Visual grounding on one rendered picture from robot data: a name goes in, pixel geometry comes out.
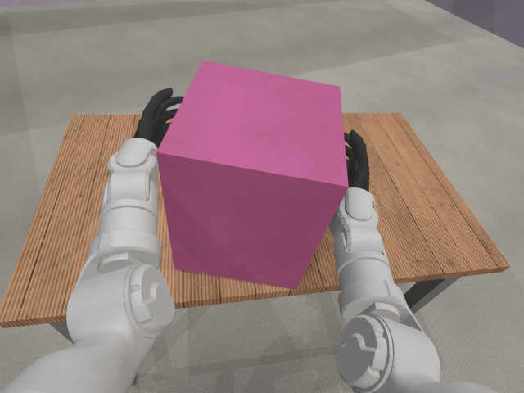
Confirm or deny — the robot left upper arm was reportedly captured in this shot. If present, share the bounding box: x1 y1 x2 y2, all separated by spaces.
0 264 175 393

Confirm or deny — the robot left forearm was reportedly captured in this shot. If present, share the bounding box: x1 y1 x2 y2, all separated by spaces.
66 138 161 338

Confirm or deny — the carton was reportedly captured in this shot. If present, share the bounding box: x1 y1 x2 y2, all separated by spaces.
156 61 349 289

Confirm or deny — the robot left hand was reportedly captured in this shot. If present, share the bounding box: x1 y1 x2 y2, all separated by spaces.
133 88 184 149

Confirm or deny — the robot right forearm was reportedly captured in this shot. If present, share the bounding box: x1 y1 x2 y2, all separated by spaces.
329 187 426 334

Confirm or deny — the robot right hand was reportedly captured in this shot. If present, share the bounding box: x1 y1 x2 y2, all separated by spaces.
344 130 369 192

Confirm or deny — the table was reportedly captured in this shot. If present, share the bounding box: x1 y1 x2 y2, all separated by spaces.
0 113 510 386

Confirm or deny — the robot right upper arm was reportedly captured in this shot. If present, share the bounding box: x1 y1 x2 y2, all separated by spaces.
336 314 499 393

